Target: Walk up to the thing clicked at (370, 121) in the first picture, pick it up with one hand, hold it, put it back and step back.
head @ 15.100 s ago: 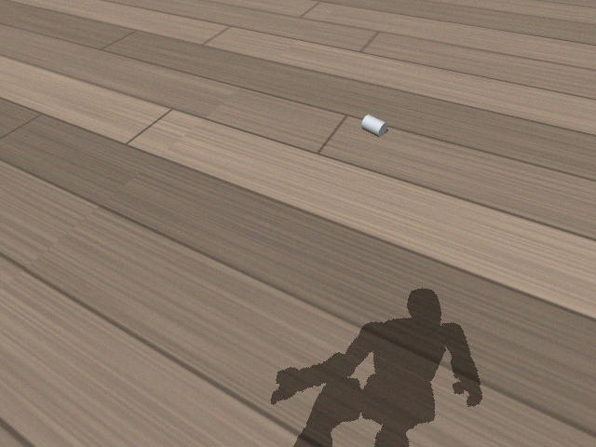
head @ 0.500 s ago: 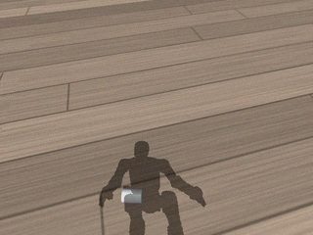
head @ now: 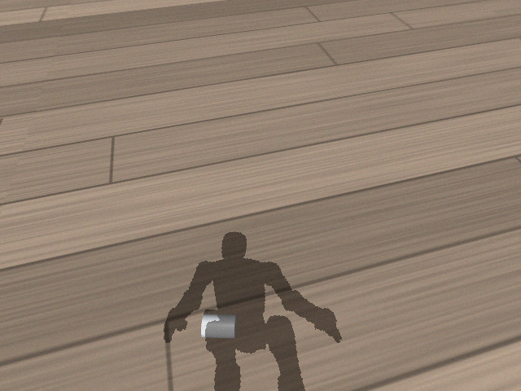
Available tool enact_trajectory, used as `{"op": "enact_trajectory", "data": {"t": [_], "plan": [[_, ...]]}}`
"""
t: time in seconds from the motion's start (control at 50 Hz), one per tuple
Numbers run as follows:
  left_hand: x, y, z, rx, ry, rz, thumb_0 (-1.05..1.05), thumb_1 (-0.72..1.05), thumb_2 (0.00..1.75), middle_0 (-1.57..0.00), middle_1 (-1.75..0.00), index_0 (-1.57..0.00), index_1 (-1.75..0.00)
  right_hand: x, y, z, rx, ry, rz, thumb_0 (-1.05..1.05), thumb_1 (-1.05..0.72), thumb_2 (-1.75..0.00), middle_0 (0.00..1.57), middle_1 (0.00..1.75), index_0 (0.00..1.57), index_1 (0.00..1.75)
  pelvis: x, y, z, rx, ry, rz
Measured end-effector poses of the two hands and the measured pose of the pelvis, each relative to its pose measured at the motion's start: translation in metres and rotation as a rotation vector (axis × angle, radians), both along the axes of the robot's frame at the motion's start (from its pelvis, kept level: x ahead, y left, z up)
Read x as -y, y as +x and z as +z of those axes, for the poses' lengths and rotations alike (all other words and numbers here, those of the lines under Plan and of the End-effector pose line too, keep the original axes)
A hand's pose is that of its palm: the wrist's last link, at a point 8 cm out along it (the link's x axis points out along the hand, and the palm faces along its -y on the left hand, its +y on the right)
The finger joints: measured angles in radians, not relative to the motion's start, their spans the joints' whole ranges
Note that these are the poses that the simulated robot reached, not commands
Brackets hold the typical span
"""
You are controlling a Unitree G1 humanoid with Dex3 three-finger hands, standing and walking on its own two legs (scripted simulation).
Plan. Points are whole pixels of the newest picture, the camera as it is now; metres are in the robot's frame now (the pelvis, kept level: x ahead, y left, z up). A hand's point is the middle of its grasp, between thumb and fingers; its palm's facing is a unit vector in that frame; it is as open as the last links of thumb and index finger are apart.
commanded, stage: stand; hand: left
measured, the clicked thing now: (219, 325) +0.45 +0.20 -0.74
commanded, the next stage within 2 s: walk up in 0.26 s
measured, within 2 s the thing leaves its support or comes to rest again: neither
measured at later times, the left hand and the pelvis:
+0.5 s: hand out of the picture +0.08 +0.25 -0.16, palm faces +0.00 -0.94 -0.33, open 7.4 cm; pelvis +0.02 -0.01 -0.01, yaw +0 degrees
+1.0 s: hand out of the picture +0.13 +0.23 -0.16, palm faces +0.01 -0.95 -0.32, open 7.4 cm; pelvis +0.03 -0.02 -0.01, yaw +0 degrees
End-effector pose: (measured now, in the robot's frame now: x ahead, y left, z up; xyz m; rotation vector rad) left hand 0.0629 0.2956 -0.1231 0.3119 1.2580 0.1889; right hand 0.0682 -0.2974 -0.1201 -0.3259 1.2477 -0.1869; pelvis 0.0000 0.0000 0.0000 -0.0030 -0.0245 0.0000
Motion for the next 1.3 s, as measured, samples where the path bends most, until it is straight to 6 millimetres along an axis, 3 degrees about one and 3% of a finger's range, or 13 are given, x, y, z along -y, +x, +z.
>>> {"op": "enact_trajectory", "data": {"t": [0.32, 0.58, 0.92, 1.1, 1.3], "plan": [[-0.004, 0.008, 0.000, 0.018, -0.001, 0.008, 0.01, 0.91, 0.90, -0.21, -0.30, -0.20, -0.30, -0.002, 0.009, 0.002, 0.036, -0.003, 0.002, 0.01, -0.90, -0.90, 0.20, 0.30, 0.20, 0.30, -0.001, 0.005, -0.001, 0.008, 0.005, -0.002], [0.008, 0.007, -0.005, -0.009, -0.003, 0.040, 0.01, 0.91, 0.90, -0.21, -0.30, -0.20, -0.30, 0.022, 0.015, 0.000, 0.027, -0.035, -0.004, 0.01, -0.90, -0.90, 0.20, 0.30, 0.20, 0.30, 0.014, 0.025, -0.007, 0.003, 0.003, -0.002], [0.017, 0.050, -0.008, 0.080, -0.006, 0.020, 0.01, 0.91, 0.90, -0.21, -0.30, -0.20, -0.30, 0.028, 0.046, 0.004, 0.103, -0.053, 0.004, 0.01, -0.90, -0.90, 0.20, 0.30, 0.20, 0.30, 0.021, 0.030, -0.012, 0.019, 0.004, -0.004], [0.018, 0.054, -0.002, 0.096, -0.014, 0.007, 0.01, 0.91, 0.90, -0.21, -0.30, -0.20, -0.30, 0.025, 0.037, 0.005, 0.093, -0.047, 0.006, 0.01, -0.90, -0.90, 0.20, 0.30, 0.20, 0.30, 0.020, 0.022, -0.008, 0.021, 0.004, -0.004], [0.014, 0.035, -0.001, 0.065, -0.012, 0.027, 0.01, 0.91, 0.90, -0.21, -0.30, -0.20, -0.30, 0.022, 0.016, 0.002, 0.050, -0.038, 0.004, 0.01, -0.90, -0.90, 0.20, 0.30, 0.20, 0.30, 0.018, 0.015, -0.006, 0.025, 0.001, -0.001]]}}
